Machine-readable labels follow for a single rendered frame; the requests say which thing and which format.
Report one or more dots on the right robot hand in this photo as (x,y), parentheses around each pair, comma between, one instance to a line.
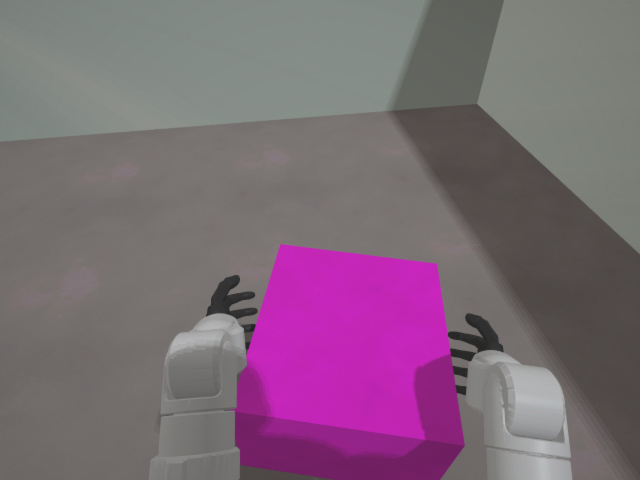
(488,342)

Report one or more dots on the carton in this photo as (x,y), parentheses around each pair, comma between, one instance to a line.
(349,373)

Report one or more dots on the left robot forearm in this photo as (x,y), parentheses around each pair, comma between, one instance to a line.
(199,383)

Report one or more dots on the right robot forearm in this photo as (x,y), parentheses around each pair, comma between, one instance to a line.
(524,416)

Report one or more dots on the left robot hand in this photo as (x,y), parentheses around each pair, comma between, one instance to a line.
(220,302)

